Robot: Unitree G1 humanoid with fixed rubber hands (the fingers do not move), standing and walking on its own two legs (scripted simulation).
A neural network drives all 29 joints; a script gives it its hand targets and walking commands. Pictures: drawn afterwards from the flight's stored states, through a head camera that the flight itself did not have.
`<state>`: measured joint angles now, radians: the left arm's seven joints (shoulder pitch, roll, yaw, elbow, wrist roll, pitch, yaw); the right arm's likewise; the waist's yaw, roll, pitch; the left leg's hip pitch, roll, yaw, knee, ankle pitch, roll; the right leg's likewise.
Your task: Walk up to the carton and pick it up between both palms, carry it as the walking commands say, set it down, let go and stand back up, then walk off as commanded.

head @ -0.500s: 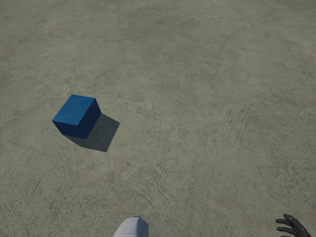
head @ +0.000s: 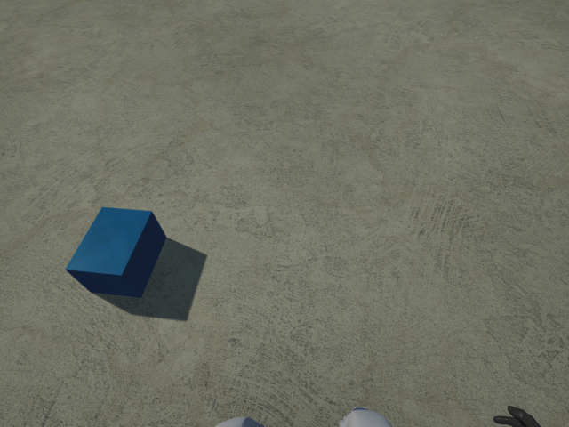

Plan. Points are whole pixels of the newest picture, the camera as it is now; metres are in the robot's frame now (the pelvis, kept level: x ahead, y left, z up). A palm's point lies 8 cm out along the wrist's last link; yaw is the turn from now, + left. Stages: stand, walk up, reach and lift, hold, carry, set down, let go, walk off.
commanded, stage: walk up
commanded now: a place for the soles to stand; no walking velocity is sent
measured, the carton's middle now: (121, 251) +0.80 +0.68 -0.65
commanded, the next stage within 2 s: none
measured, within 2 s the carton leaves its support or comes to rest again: neither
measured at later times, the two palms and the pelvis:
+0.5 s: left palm out of the picture +0.19 +0.50 -0.06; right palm (418, 369) +0.22 -0.18 -0.09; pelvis +0.12 +0.15 +0.00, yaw -1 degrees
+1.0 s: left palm out of the picture +0.23 +0.65 -0.09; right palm (322, 303) +0.33 -0.05 -0.10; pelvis +0.19 +0.29 -0.03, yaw -1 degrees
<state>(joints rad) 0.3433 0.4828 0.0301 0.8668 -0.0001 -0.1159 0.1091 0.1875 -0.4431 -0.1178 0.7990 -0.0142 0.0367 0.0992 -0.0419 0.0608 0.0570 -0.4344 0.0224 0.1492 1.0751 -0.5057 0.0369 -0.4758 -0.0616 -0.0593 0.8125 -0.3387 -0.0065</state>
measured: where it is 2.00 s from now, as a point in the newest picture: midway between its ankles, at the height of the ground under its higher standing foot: (141, 398)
